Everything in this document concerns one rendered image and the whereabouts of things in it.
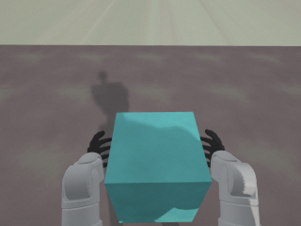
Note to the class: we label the carton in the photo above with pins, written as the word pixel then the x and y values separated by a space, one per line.
pixel 156 170

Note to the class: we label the robot left forearm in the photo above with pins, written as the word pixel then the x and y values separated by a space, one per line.
pixel 81 192

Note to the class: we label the robot right forearm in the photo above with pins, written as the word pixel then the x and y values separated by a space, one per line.
pixel 238 192

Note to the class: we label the robot left hand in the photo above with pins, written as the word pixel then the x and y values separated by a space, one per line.
pixel 95 143

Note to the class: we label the robot right hand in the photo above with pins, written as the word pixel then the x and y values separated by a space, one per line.
pixel 215 142

